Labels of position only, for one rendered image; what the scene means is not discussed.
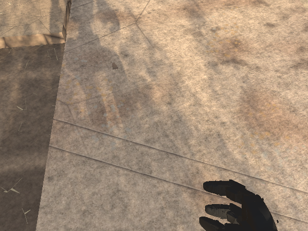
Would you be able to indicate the right robot hand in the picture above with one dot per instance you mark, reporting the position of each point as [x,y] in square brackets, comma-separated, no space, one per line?
[253,216]

